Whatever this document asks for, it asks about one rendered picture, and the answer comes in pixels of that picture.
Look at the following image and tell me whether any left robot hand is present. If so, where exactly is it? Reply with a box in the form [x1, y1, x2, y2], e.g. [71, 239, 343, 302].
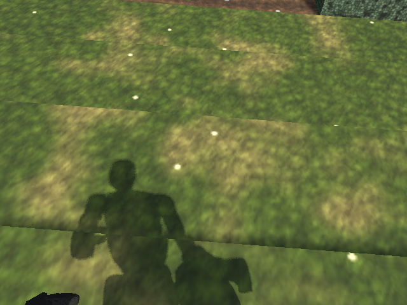
[25, 292, 79, 305]

